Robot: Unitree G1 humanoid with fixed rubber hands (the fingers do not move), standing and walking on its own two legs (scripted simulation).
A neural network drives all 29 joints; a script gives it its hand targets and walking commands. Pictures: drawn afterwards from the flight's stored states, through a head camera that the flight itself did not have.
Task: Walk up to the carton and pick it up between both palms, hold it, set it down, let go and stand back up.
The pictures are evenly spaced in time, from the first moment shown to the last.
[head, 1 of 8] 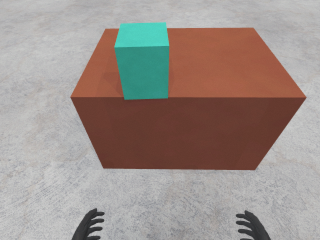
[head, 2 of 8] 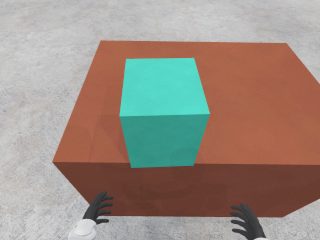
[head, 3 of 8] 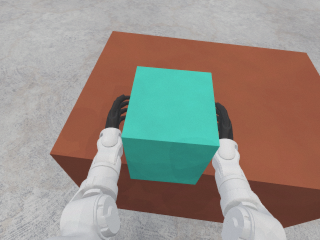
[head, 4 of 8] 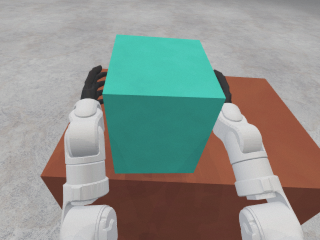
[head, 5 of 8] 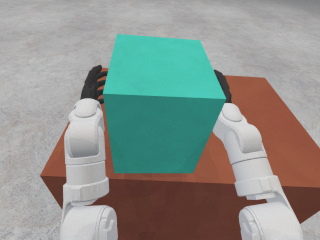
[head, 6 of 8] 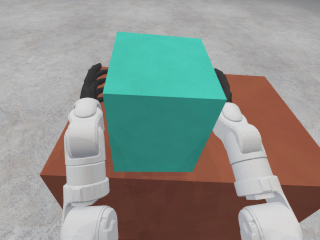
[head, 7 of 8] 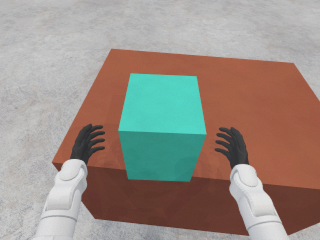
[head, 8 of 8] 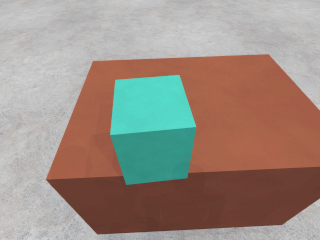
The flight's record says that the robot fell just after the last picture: no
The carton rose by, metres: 0.18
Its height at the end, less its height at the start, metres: +0.00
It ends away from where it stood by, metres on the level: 0.02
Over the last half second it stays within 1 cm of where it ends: yes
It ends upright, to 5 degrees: yes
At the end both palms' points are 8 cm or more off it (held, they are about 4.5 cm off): yes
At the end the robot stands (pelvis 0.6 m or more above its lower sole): yes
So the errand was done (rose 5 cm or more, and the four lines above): yes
